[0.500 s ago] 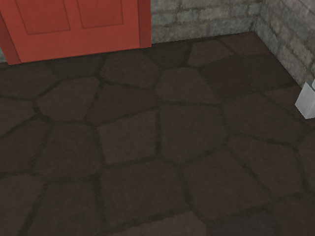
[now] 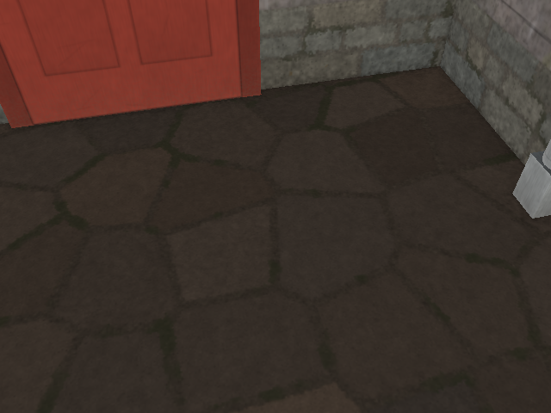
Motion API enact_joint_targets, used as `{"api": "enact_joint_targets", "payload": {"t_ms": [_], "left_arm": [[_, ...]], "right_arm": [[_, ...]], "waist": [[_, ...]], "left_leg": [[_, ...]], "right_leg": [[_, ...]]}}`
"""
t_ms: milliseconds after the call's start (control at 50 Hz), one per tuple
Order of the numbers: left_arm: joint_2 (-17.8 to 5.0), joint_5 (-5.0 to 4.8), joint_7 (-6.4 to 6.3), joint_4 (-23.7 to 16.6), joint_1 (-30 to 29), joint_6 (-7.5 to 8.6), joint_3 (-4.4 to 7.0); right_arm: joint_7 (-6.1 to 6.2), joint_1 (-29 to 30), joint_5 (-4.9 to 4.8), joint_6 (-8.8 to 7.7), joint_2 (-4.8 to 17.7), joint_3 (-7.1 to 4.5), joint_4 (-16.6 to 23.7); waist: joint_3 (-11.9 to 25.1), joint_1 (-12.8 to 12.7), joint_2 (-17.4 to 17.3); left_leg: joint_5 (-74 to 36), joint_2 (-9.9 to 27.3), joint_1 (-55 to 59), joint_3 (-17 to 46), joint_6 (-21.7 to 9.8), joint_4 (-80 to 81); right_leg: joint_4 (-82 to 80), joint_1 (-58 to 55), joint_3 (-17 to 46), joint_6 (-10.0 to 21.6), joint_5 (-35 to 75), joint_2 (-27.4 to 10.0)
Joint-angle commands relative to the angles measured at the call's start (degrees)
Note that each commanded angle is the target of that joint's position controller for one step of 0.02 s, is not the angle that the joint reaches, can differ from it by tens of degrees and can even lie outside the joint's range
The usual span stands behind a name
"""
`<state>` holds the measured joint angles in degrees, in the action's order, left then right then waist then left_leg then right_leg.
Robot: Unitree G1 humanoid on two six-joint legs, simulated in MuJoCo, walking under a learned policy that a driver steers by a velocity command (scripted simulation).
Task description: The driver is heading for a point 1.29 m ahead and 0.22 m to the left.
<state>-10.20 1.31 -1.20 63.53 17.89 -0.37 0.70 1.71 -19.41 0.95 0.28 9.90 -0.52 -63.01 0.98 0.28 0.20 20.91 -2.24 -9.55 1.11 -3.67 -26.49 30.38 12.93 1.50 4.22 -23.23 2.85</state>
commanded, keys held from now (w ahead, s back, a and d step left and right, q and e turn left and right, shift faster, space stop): w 1.00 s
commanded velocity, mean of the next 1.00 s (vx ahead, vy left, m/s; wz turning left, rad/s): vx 0.44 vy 0.00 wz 0.00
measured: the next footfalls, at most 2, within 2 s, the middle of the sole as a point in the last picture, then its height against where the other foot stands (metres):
left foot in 0.58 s outside the picture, level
right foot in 1.12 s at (331, 349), level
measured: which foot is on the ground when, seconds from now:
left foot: down 0.00-0.14, up 0.16-0.56, down 0.58-1.00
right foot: down 0.00-0.58, up 0.60-1.00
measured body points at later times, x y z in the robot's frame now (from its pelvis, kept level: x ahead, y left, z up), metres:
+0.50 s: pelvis +0.19 -0.03 -0.01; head +0.23 -0.03 +0.44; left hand +0.05 +0.18 -0.14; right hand +0.38 -0.24 -0.14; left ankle +0.35 +0.07 -0.71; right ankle +0.02 -0.10 -0.74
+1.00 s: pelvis +0.48 -0.01 +0.00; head +0.51 -0.01 +0.45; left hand +0.65 +0.20 -0.13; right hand +0.38 -0.23 -0.15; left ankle +0.37 +0.05 -0.74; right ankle +0.65 -0.14 -0.70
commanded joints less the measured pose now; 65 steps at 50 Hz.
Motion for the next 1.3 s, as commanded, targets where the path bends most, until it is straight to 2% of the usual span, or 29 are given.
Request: {"api": "enact_joint_targets", "payload": {"t_ms": [20, 80, 120, 140, 160, 180, 220, 340, 460, 520, 560, 580, 600, 620, 640, 660, 720, 800, 900, 1000, 1060, 1100, 1120, 1140, 1160, 1180, 1220, 1260, 1300], "left_arm": [[-2.78, 0.85, 0.85, -4.62, -4.53, 1.98, 0.47], [-2.96, 0.23, 1.66, -4.99, -1.91, 3.42, 0.89], [-1.72, -0.4, 1.36, -1.55, 7.67, 4.04, 1.1], [-4.32, -0.05, 0.67, -0.07, 13.26, 4.46, 1.86], [-10.17, 0.06, 0.21, 1.03, 20.17, 4.73, 3.35], [-10.61, 0.04, 0.25, 1.65, 20.52, 4.24, 3.62], [-7.2, 0.07, 0.56, -1.45, 11.75, 4.85, 2.64], [-3.96, -0.38, 0.2, -0.1, 14.73, 6.57, 0.96], [-5.2, -0.21, -0.22, 0.5, 15.92, 6.71, 0.46], [-7.07, -0.27, -0.45, 0.52, 13.86, 7.01, 0.83], [-8.43, -0.45, -0.46, 0.17, 11.83, 6.65, 1.29], [-7.11, -0.64, -0.1, -0.83, 11.95, 6.59, 0.95], [0.62, -1.93, 0.71, -1.81, 18.91, 6.28, -0.21], [-5.53, -1.0, 0.82, -1.79, 15.2, 6.0, 1.5], [-6.47, -0.51, 0.93, -4.46, 8.62, 6.02, 1.97], [-6.08, -0.18, 1.17, -5.42, 4.98, 6.3, 2.0], [-2.3, 1.02, 1.9, -4.96, 6.38, 4.46, 1.88], [-2.63, 1.18, 2.54, -8.13, -0.99, 2.94, 2.05], [-2.41, 0.11, 3.0, -12.84, -14.66, 3.01, 1.45], [-3.03, -0.19, 2.89, -15.54, -22.06, 3.43, 1.3], [-4.28, -0.12, 2.5, -15.71, -19.78, 4.14, 1.9], [-6.26, 0.15, 1.63, -11.43, -6.33, 4.93, 3.2], [-9.06, 1.27, 1.0, -8.59, 3.77, 5.49, 4.34], [-15.74, 2.8, 0.54, -7.83, 11.84, 5.51, 6.14], [-14.34, 0.91, 1.26, -7.73, 9.71, 4.46, 6.03], [-12.09, -0.38, 1.49, -8.52, 2.49, 4.27, 5.37], [-5.93, -0.42, 1.72, -9.01, -3.74, 5.07, 3.69], [-3.28, -0.52, 1.3, -7.3, -2.56, 5.83, 2.72], [-4.83, -0.61, 1.14, -5.9, 0.66, 6.65, 2.89]], "right_arm": [[0.12, -6.39, 0.16, -0.64, 9.3, -2.66, -0.25], [-0.33, -1.74, -0.09, -1.46, 9.3, -3.23, 1.16], [-0.51, 2.71, -0.5, -1.7, 8.41, -3.41, 2.72], [-0.68, 4.82, -0.25, -2.28, 6.2, -2.9, 4.18], [-1.35, 5.93, -0.59, -3.04, 1.38, -1.68, 6.39], [-1.73, 8.02, 1.53, -3.32, 5.91, -2.61, 7.5], [-2.95, 7.39, 1.31, -4.05, 4.81, -2.54, 6.81], [-3.85, 11.83, 1.14, -3.05, 4.0, -2.64, 8.35], [-3.67, 24.74, -0.04, -2.61, 2.92, -1.19, 14.12], [-2.58, 18.36, -0.07, -2.96, 5.7, -2.21, 13.18], [-1.64, 2.23, -0.03, -3.85, 8.23, -3.82, 8.04], [-1.04, -6.26, 1.25, -4.2, 11.68, -5.01, 6.1], [-1.21, -9.14, 2.63, -4.15, 16.67, -6.1, 6.18], [-1.96, -5.51, 0.09, -3.52, 14.49, -5.92, 6.17], [-2.01, 2.01, -0.56, -3.68, 11.53, -5.02, 7.44], [-2.26, 5.39, -0.5, -4.31, 7.76, -4.08, 7.94], [-1.73, 3.51, 0.0, -5.86, 3.43, -2.47, 5.44], [-1.51, -1.82, -0.11, -6.71, 6.26, -2.6, 3.78], [-1.6, -7.3, -0.31, -6.59, 6.03, -2.0, 3.11], [-0.91, -12.48, 0.24, -6.33, 6.58, -1.9, 1.41], [-0.38, -10.99, 0.72, -6.12, 7.7, -2.21, 1.27], [-0.37, -9.27, 0.55, -5.84, 8.72, -2.48, 1.38], [-0.52, -8.43, 0.03, -5.91, 8.06, -2.19, 2.3], [-1.34, -13.3, -2.48, -5.96, 2.46, -0.97, 4.4], [-1.36, -12.91, -1.75, -5.86, 6.0, -2.27, 3.68], [-1.29, -7.08, -0.79, -5.63, 7.31, -2.94, 5.4], [-1.7, -2.31, -0.07, -5.68, 5.35, -2.85, 6.55], [-2.35, -4.39, 1.27, -4.08, 3.08, -2.65, 5.99], [-2.89, -3.17, 1.47, -3.11, 2.8, -2.78, 6.75]], "waist": [[-9.15, 2.27, -9.22], [-9.08, -1.25, -7.21], [-9.81, -5.69, -5.32], [-9.58, -7.73, 1.49], [-6.71, -9.32, 15.92], [-9.85, -8.19, 10.88], [-11.52, -2.97, 2.81], [-7.48, -1.34, 4.2], [-9.72, -3.04, 6.32], [-5.64, 0.95, 6.4], [2.48, 7.93, 5.24], [7.62, 10.59, 2.08], [14.8, 6.02, -10.78], [13.5, 6.35, -5.17], [2.9, 3.38, -3.94], [-1.47, 2.31, -0.75], [-3.86, -2.32, -0.81], [-6.18, -2.42, -2.16], [-7.62, 1.01, -2.88], [-7.65, 3.42, -3.85], [-6.29, 1.0, -4.54], [0.36, -4.85, -4.22], [5.94, -8.74, -2.96], [15.82, -8.32, 8.47], [17.95, -7.4, 7.11], [7.59, -4.53, 3.46], [-1.82, -1.33, 0.97], [-3.16, 1.41, 2.41], [-3.52, 2.16, 2.52]], "left_leg": [[23.23, 18.29, 0.27, 24.85, -9.82, 19.11], [19.17, 16.29, -5.64, 19.66, -8.54, 17.97], [17.78, 10.46, -17.46, 12.09, -5.9, 10.71], [13.45, 6.53, -25.07, 6.85, -3.99, 0.36], [8.73, -0.83, -33.94, -3.69, -1.35, -18.64], [8.86, 1.09, -37.64, -2.51, -1.96, -28.44], [-0.4, 5.11, -35.99, 0.15, -2.17, -33.91], [-10.11, 5.1, -34.4, -4.81, 1.02, -30.85], [-16.21, 1.93, -24.28, -9.41, -0.05, -10.91], [-14.34, -1.1, -13.46, -9.78, -3.54, -7.54], [-15.45, -2.11, 3.57, -8.69, -5.88, -2.22], [-7.12, 6.69, 16.62, 0.83, -8.02, -1.0], [-1.34, 25.2, 31.03, 30.47, -16.38, 2.73], [7.31, 24.77, 26.32, 41.45, -17.88, 12.1], [10.0, 23.08, 17.04, 31.5, -15.61, 14.15], [3.41, 20.75, 9.04, 25.11, -13.92, 16.24], [-12.21, 15.2, -1.78, 12.46, -10.15, 17.94], [-18.68, 13.2, -1.83, 6.46, -9.75, 20.14], [-28.82, 10.74, 2.27, 1.7, -7.25, 20.13], [-37.07, 13.02, 12.94, 1.18, -7.25, 17.0], [-51.59, 14.5, 16.84, 0.07, -6.69, 10.61], [-60.65, 13.01, 15.23, -1.88, -5.11, -4.33], [-49.52, 11.21, 5.6, -2.99, -4.17, -17.04], [-19.73, 3.48, -14.67, -6.92, -1.2, -40.42], [8.48, -1.87, -23.14, -0.8, -1.54, -50.93], [3.39, 2.39, -27.56, 1.8, -2.13, -51.6], [-3.35, 6.2, -24.77, 1.54, -2.03, -44.6], [-4.94, 7.4, -19.55, 1.0, -0.82, -40.16], [-6.5, 7.58, -20.48, -0.32, 0.15, -38.1]], "right_leg": [[7.98, 13.5, -3.11, 0.07, 1.96, -1.6], [4.19, 6.16, -3.7, 0.6, -0.28, -2.46], [-6.09, -10.97, -5.02, 1.34, 2.74, 0.28], [-12.05, -19.1, 3.98, 2.23, -1.95, -5.41], [-23.21, -24.94, 27.69, 6.33, -19.09, -19.06], [-24.78, -20.38, 34.71, 9.17, -20.79, -24.24], [-24.31, -14.47, 26.32, 8.23, -10.6, -20.46], [-21.76, -16.65, 7.76, 5.79, 30.84, -13.48], [-22.21, -12.37, 2.67, 5.29, 43.82, -12.35], [-13.31, -15.76, 0.76, 4.2, 64.54, -13.85], [5.6, -14.2, -0.99, 3.0, 66.07, -12.62], [20.54, -4.09, -2.02, 2.68, 48.88, -10.4], [44.39, 15.33, -4.23, 0.57, -0.21, -0.28], [51.2, 21.82, 2.04, 1.59, -3.33, 0.65], [49.59, 25.25, 2.03, 2.15, 2.72, -3.4], [46.23, 23.42, 1.72, 2.24, 6.58, -5.29], [38.76, 15.16, 1.46, 0.82, 7.87, -7.84], [30.88, 20.83, -1.43, -1.16, 12.57, -9.16], [13.63, 22.64, -5.0, -2.58, 22.7, -8.02], [4.85, 23.16, -6.62, -0.98, 22.73, -5.72], [1.21, 17.48, -7.35, 1.64, 16.1, -3.21], [-3.47, 1.5, -8.62, 4.14, 15.37, 0.24], [-4.0, -13.5, -3.27, 6.42, 15.48, -4.83], [-5.48, -33.12, 22.58, 13.96, 10.14, -23.41], [-13.45, -32.79, 38.36, 16.76, 9.22, -27.5], [-14.79, -24.15, 28.8, 14.45, 5.81, -24.55], [-19.18, -9.64, 16.59, 10.16, 12.39, -19.38], [-20.98, -3.24, 9.75, 7.7, 17.96, -15.76], [-21.77, -2.66, 6.88, 8.06, 23.58, -14.69]]}}
Over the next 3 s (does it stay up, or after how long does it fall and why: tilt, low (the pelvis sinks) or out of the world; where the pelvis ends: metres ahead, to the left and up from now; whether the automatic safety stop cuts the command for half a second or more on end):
stays up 1.29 0.12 0.00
